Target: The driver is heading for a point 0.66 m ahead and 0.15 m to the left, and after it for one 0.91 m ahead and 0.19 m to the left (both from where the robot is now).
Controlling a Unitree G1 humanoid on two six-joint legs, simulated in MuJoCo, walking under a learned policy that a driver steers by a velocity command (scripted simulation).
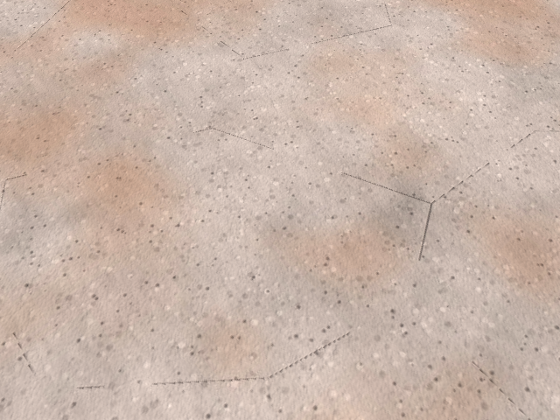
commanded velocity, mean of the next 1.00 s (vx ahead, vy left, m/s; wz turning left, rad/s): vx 0.46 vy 0.00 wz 0.39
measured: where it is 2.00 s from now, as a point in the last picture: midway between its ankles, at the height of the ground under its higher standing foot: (231, 357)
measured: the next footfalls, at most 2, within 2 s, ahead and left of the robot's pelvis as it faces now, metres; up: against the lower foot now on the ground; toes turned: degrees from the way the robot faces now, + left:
right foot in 0.02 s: +0.18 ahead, -0.09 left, +0.00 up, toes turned -4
left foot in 0.58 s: +0.44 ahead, +0.09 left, +0.00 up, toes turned +19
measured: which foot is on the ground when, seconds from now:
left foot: down 0.00-0.04, up 0.06-0.56, down 0.58-1.00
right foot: up 0.00-0.00, down 0.02-0.60, up 0.62-1.00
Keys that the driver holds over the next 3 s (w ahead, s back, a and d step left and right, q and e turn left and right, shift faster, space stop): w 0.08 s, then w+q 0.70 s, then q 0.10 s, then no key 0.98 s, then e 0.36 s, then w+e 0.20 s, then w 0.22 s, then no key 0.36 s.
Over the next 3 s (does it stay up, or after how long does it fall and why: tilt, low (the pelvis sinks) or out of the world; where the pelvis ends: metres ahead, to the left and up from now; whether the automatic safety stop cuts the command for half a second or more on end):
stays up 0.78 0.13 0.00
